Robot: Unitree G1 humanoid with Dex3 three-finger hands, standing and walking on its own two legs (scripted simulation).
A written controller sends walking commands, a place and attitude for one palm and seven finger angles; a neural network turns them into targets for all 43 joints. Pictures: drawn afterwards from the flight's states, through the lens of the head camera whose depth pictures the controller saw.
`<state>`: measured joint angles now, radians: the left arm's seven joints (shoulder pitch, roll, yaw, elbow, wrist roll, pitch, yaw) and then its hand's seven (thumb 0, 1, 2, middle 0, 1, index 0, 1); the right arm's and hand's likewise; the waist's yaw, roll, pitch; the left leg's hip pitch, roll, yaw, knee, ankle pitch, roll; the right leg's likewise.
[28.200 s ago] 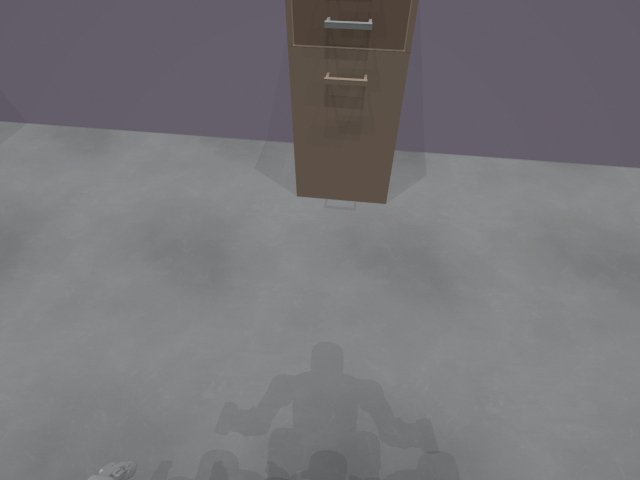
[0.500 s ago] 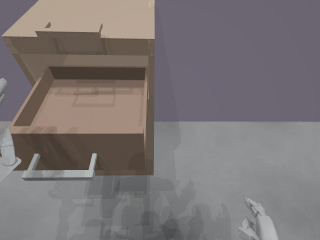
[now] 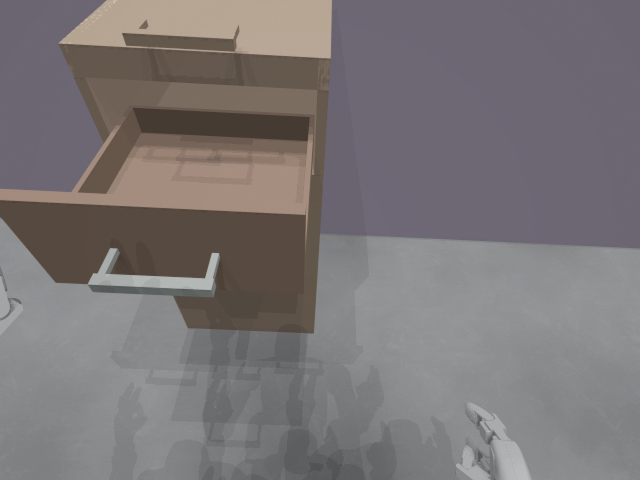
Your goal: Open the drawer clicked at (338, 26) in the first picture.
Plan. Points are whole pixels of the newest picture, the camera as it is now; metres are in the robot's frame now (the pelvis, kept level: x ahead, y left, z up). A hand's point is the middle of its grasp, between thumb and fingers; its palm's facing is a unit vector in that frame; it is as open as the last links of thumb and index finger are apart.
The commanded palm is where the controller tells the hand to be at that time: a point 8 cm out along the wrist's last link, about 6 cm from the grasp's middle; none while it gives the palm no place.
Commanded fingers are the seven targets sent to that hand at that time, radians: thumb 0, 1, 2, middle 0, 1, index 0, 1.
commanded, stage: step back with the hand held close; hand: left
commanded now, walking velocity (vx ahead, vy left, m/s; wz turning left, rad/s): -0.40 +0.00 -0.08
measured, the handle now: (158, 272) +0.35 +0.25 +0.04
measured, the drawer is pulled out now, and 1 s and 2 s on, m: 0.30 0.30 0.30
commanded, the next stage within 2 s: stop stepping back and stand still in 0.24 s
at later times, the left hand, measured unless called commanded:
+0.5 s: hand out of the picture +0.03 +0.21 +0.23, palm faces +0.41 -0.76 -0.51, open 7.4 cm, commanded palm -0.02 +0.26 +0.23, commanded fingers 0.00 0.90 0.90 -0.20 -0.30 -0.20 -0.30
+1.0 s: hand out of the picture -0.06 +0.18 +0.23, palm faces +0.43 -0.75 -0.50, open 7.4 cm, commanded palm -0.12 +0.23 +0.23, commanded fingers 0.00 0.90 0.90 -0.20 -0.30 -0.20 -0.30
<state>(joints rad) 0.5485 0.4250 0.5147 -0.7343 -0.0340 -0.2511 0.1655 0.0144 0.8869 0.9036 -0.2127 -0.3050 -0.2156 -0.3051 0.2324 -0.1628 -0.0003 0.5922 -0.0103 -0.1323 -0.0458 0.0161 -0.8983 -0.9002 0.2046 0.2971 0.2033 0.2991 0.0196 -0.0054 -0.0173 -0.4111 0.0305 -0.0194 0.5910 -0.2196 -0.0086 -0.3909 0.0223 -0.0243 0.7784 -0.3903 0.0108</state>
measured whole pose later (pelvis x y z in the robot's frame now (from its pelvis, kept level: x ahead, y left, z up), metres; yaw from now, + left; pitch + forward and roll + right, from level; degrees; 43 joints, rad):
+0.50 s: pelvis -0.16 -0.02 +0.00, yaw -1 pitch +1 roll -1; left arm 0.62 0.46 0.52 -0.77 -0.06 -0.22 0.15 0.01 0.89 0.90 -0.21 -0.31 -0.22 -0.31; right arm 0.21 -0.18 -0.01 0.57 0.01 -0.13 -0.04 0.02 -0.90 -0.90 0.20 0.30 0.20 0.30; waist 0.00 -0.02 0.01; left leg -0.38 0.05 0.02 0.51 -0.16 -0.01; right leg -0.38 0.02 -0.06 0.75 -0.44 0.02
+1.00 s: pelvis -0.25 -0.05 +0.00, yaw -1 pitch +0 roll +0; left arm 0.59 0.46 0.48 -0.65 -0.02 -0.23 0.16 0.01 0.89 0.90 -0.21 -0.30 -0.21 -0.30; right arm 0.32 -0.18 0.01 0.62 0.00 -0.13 -0.06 0.02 -0.90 -0.90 0.21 0.30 0.20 0.30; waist -0.05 0.00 -0.07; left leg -0.30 0.08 0.01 0.58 -0.31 -0.01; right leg -0.36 -0.02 -0.12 0.67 -0.43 -0.01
